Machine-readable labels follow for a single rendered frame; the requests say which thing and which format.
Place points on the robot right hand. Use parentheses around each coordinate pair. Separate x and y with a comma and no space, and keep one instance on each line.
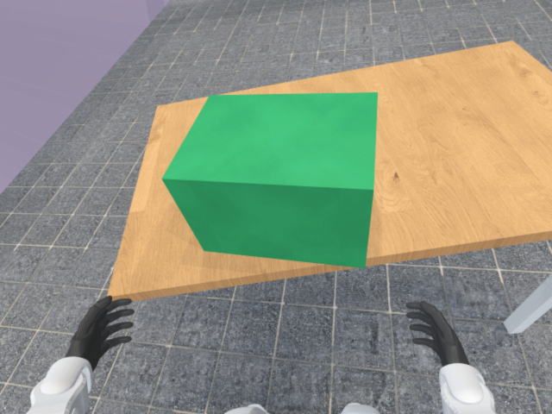
(446,343)

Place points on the table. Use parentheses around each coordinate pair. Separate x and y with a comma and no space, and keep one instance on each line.
(463,162)

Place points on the left robot forearm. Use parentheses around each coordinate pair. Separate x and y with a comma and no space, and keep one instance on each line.
(65,390)

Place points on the carton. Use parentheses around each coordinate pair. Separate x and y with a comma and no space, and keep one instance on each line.
(280,176)

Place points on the robot left hand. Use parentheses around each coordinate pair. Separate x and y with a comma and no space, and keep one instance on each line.
(89,341)

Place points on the right robot forearm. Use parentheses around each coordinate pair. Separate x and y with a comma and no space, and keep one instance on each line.
(464,391)

